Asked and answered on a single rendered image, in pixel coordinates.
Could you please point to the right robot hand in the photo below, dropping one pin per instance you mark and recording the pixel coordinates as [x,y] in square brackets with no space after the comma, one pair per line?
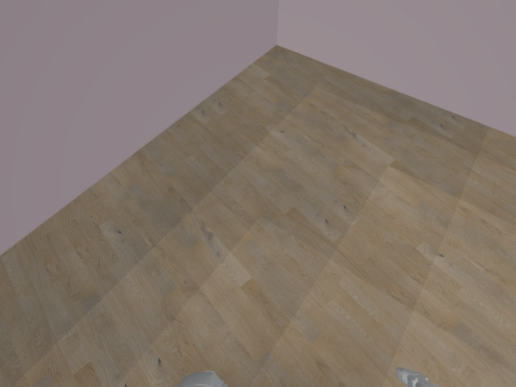
[412,378]

